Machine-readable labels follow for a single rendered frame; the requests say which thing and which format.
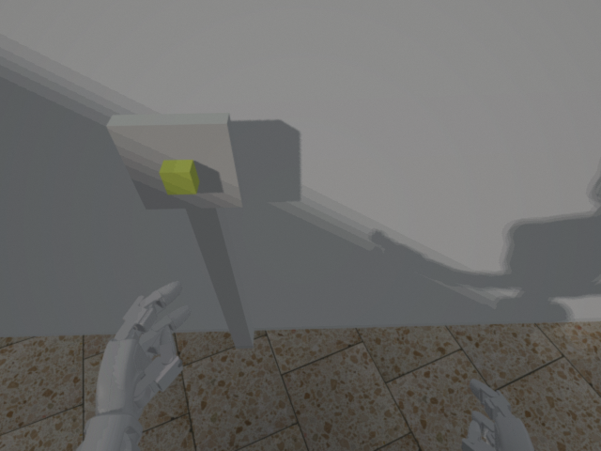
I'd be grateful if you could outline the left robot forearm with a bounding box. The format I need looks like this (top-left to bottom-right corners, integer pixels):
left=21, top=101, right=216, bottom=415
left=76, top=412, right=143, bottom=451

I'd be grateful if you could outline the right robot hand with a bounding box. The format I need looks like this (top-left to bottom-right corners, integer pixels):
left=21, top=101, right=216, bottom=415
left=462, top=379, right=534, bottom=451

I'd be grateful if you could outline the panel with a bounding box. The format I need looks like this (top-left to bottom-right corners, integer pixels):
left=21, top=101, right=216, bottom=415
left=106, top=113, right=254, bottom=349

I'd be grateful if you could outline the left robot hand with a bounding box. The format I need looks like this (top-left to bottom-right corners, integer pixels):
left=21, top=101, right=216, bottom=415
left=95, top=281, right=191, bottom=420

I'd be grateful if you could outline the button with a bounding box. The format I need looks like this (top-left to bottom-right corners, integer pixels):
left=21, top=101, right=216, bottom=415
left=159, top=160, right=199, bottom=194

